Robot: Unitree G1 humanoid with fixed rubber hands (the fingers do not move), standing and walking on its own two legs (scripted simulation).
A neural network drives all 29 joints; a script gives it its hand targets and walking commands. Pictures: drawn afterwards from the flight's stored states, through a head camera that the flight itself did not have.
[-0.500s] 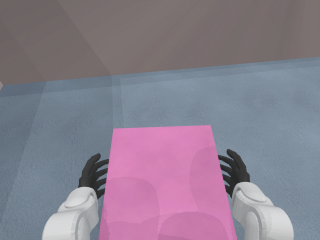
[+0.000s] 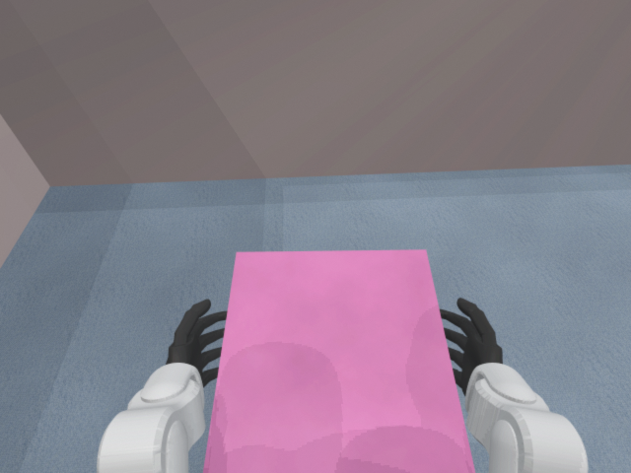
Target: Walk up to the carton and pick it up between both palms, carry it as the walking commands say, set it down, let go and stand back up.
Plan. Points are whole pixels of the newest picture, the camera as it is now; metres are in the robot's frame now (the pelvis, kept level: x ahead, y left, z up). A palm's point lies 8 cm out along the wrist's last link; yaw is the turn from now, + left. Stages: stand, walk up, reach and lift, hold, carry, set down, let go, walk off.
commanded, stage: carry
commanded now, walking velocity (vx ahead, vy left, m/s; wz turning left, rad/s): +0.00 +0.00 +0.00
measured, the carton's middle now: (332, 385) +0.25 +0.00 +0.01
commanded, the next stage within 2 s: none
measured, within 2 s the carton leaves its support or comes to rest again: neither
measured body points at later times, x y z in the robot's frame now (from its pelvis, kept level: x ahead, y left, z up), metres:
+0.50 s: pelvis +0.05 +0.05 +0.01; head +0.02 +0.04 +0.45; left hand +0.29 +0.19 +0.09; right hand +0.29 -0.12 +0.09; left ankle -0.04 +0.12 -0.72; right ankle +0.10 -0.05 -0.72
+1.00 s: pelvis +0.04 +0.06 +0.01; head +0.02 +0.06 +0.46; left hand +0.29 +0.21 +0.08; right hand +0.29 -0.11 +0.09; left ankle -0.04 +0.12 -0.72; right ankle +0.10 -0.05 -0.72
